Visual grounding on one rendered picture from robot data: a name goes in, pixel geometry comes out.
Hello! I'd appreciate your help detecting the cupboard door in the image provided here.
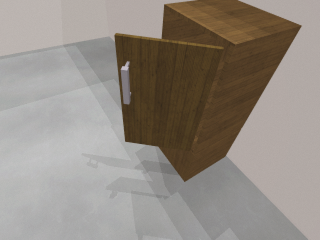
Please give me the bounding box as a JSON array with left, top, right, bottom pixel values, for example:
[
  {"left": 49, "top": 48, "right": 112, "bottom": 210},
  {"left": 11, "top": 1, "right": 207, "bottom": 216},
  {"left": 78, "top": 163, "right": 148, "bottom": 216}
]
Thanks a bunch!
[{"left": 114, "top": 33, "right": 224, "bottom": 151}]

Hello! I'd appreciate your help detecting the handle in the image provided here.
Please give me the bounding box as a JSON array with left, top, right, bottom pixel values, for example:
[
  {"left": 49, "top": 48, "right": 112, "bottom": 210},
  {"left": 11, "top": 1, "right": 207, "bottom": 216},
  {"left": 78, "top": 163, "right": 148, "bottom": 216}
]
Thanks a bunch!
[{"left": 120, "top": 61, "right": 131, "bottom": 105}]

